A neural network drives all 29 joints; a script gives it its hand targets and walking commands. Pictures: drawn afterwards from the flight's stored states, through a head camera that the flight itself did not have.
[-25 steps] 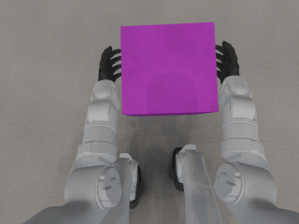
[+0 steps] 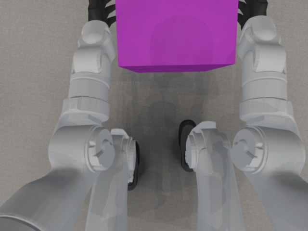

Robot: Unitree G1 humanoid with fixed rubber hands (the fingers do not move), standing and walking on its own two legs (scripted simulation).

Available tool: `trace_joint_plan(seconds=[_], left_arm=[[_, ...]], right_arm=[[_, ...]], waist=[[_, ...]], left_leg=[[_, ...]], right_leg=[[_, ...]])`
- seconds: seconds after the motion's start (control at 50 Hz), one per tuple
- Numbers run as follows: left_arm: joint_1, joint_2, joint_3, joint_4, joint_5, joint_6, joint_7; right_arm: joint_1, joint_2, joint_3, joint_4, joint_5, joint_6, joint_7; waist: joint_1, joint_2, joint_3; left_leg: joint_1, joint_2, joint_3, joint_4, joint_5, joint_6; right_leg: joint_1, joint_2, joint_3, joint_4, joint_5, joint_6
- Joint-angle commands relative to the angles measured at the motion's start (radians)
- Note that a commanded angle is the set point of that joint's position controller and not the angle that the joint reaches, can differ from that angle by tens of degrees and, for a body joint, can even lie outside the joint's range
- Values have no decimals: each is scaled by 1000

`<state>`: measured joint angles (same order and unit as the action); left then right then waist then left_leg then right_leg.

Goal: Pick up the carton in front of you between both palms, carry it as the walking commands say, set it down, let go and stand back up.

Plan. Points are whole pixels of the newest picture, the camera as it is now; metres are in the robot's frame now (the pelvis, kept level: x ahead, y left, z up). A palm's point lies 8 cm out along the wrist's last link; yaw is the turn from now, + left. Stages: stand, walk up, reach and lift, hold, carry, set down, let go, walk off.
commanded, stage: set down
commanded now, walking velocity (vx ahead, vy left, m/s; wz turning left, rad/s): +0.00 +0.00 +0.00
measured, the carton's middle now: (172, 26) +0.54 -0.08 -0.20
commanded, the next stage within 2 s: none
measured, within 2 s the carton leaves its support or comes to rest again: rests again in 0.72 s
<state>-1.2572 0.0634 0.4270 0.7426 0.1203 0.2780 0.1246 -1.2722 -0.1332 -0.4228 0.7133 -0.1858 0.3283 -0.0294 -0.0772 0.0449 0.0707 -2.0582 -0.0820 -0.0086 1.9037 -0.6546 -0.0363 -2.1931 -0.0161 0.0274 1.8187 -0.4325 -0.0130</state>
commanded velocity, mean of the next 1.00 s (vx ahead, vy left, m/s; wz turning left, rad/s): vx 0.00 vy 0.00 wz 0.00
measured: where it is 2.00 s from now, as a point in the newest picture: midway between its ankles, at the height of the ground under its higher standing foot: (159, 163)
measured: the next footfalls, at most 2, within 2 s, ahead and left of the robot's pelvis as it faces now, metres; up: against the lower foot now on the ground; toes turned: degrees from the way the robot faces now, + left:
none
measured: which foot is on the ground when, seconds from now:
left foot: down 0.00-1.00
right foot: down 0.00-1.00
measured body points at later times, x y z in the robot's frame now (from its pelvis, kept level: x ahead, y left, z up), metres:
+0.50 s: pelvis -0.01 +0.01 -0.07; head +0.38 -0.04 +0.15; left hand +0.59 +0.06 -0.25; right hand +0.55 -0.24 -0.25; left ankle +0.07 +0.12 -0.43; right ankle +0.13 -0.12 -0.43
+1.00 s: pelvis -0.02 +0.01 -0.09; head +0.37 -0.03 +0.13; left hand +0.58 +0.07 -0.27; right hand +0.54 -0.24 -0.27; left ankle +0.07 +0.12 -0.43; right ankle +0.13 -0.12 -0.43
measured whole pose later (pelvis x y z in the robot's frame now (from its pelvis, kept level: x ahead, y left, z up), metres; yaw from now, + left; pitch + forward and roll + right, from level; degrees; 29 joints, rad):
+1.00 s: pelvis -0.02 +0.01 -0.09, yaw +1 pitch +33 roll +0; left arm -1.64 0.26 0.19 1.07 -0.07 0.23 0.13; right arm -1.58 -0.37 -0.33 1.02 -0.04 0.25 0.06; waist -0.12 0.07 0.52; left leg -2.13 -0.15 0.00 2.25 -0.70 -0.03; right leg -2.24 -0.06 0.04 2.14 -0.48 0.01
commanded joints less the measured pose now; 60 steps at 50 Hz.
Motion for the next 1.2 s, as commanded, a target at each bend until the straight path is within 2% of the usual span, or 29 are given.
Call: trace_joint_plan(seconds=[0.0, 0.06, 0.08, 0.1, 0.14, 0.2, 0.24, 0.3, 0.38, 0.4, 0.48, 0.58, 0.6, 0.62, 0.64, 0.66, 0.7, 0.76, 0.78, 0.8, 0.82, 0.86, 0.94, 0.96, 1.06, 1.12, 1.14, 1.16, 1.18], left_arm=[[-679, -834, -479, -38, -130, -30, -243], [-755, -801, -507, -45, -164, -38, -229], [-757, -776, -511, -37, -173, -42, -226], [-784, -784, -515, -53, -190, -40, -223], [-801, -747, -522, -39, -202, -43, -215], [-892, -721, -566, -67, -255, -51, -203], [-902, -735, -587, -58, -272, -51, -203], [-929, -712, -599, -34, -305, -56, -201], [-982, -713, -616, -63, -338, -57, -190], [-970, -724, -609, -37, -329, -55, -191], [-972, -754, -608, -17, -331, -57, -190], [-965, -699, -549, 43, -311, -71, -201], [-954, -725, -562, 41, -313, -71, -204], [-957, -697, -544, 65, -324, -72, -207], [-955, -727, -537, 79, -320, -71, -207], [-966, -709, -539, 91, -329, -74, -210], [-982, -698, -538, 75, -333, -80, -208], [-985, -673, -545, 100, -334, -79, -207], [-976, -669, -543, 104, -332, -83, -208], [-960, -662, -516, 125, -314, -84, -207], [-952, -657, -520, 160, -307, -75, -209], [-954, -642, -515, 142, -306, -77, -212], [-894, -617, -455, 188, -265, -69, -223], [-875, -626, -455, 201, -256, -66, -227], [-803, -567, -413, 240, -214, -60, -245], [-761, -544, -384, 260, -185, -59, -246], [-755, -528, -387, 265, -175, -58, -245], [-748, -532, -387, 284, -176, -57, -243], [-721, -510, -369, 296, -157, -55, -247]], right_arm=[[-588, 844, 453, 2, 148, -24, 246], [-626, 801, 440, 25, 165, -29, 250], [-650, 794, 467, 31, 174, -26, 253], [-659, 782, 457, 19, 188, -35, 254], [-710, 760, 485, 13, 213, -40, 255], [-724, 737, 462, 51, 221, -39, 260], [-784, 708, 487, 20, 255, -51, 260], [-772, 693, 485, 49, 255, -49, 263], [-843, 696, 513, 21, 302, -47, 269], [-846, 692, 510, 11, 296, -51, 270], [-858, 695, 498, 21, 316, -55, 275], [-835, 680, 451, 86, 284, -65, 281], [-820, 672, 430, 108, 278, -71, 283], [-818, 655, 434, 110, 267, -72, 281], [-856, 638, 423, 113, 267, -79, 282], [-836, 624, 420, 146, 254, -81, 276], [-843, 613, 404, 129, 264, -87, 284], [-850, 597, 398, 170, 260, -87, 284], [-828, 595, 381, 174, 267, -94, 284], [-857, 600, 394, 159, 268, -95, 287], [-836, 581, 364, 193, 252, -90, 295], [-810, 569, 357, 196, 241, -87, 298], [-801, 531, 336, 224, 231, -87, 308], [-775, 525, 316, 238, 224, -86, 308], [-689, 514, 293, 283, 193, -79, 313], [-655, 482, 267, 310, 171, -76, 314], [-644, 479, 272, 312, 169, -81, 315], [-633, 478, 254, 333, 160, -80, 319], [-623, 448, 253, 347, 149, -77, 316]], waist=[[-35, -42, -1161], [-50, -13, -1160], [-36, -54, -1156], [-70, -25, -1167], [-37, -41, -1146], [-88, -23, -1154], [-75, 12, -1166], [-114, -14, -1140], [-100, -29, -1176], [-116, -18, -1157], [-100, 27, -1120], [-95, -10, -957], [-101, 37, -925], [-126, -1, -918], [-106, 35, -893], [-143, 24, -864], [-141, 55, -876], [-154, 17, -828], [-150, 54, -812], [-106, 44, -774], [-147, 59, -731], [-153, 52, -705], [-111, 65, -578], [-135, 79, -539], [-112, 71, -423], [-124, 79, -353], [-84, 93, -340], [-112, 87, -311], [-104, 100, -296]], left_leg=[[200, -122, 67, -149, 258, 15], [217, -118, 73, -111, 256, 12], [225, -113, 70, -88, 266, 18], [241, -118, 69, -75, 265, 12], [231, -114, 79, -53, 263, 15], [261, -113, 68, -22, 276, 10], [257, -104, 78, 6, 285, 7], [234, -107, 77, 31, 287, 6], [255, -114, 70, 49, 320, 10], [230, -112, 74, 57, 304, 10], [304, -106, 68, 72, 351, 13], [228, -103, 63, 88, 276, 25], [202, -100, 60, 81, 269, 20], [229, -99, 59, 99, 257, 24], [206, -103, 65, 79, 241, 21], [179, -98, 58, 89, 216, 19], [242, -94, 49, 97, 270, 20], [223, -93, 45, 101, 245, 24], [215, -96, 53, 101, 232, 20], [208, -99, 54, 100, 223, 27], [184, -89, 37, 89, 186, 27], [217, -86, 32, 102, 186, 28], [184, -94, 36, 91, 123, 32], [165, -88, 27, 93, 117, 34], [116, -85, 31, 108, 80, 40], [97, -78, 20, 104, 37, 41], [119, -77, 28, 115, 60, 36], [110, -78, 22, 109, 41, 38], [113, -74, 29, 115, 37, 33]], right_leg=[[989, 124, -55, -12, 406, 29], [987, 114, -55, 31, 408, 20], [981, 104, -52, 51, 414, 25], [982, 111, -65, 58, 406, 25], [973, 99, -58, 92, 409, 20], [978, 92, -69, 124, 428, 17], [998, 90, -61, 157, 451, 8], [1038, 79, -62, 185, 488, 4], [1073, 77, -59, 224, 544, 2], [1082, 77, -55, 227, 542, -2], [959, 82, -69, 235, 509, 6], [877, 74, -57, 237, 417, 5], [864, 70, -59, 242, 412, -5], [868, 75, -60, 236, 400, 2], [855, 69, -58, 236, 378, -7], [848, 71, -60, 238, 358, -12], [801, 66, -61, 246, 367, -12], [812, 58, -67, 261, 360, -8], [802, 65, -62, 247, 343, -17], [777, 60, -54, 252, 323, -13], [762, 55, -60, 259, 300, -19], [713, 55, -59, 255, 266, -22], [655, 54, -56, 250, 188, -26], [628, 50, -57, 252, 183, -30], [594, 50, -40, 257, 143, -34], [534, 49, -51, 262, 99, -31], [535, 52, -38, 260, 102, -31], [517, 59, -48, 254, 89, -35], [511, 55, -38, 260, 73, -33]])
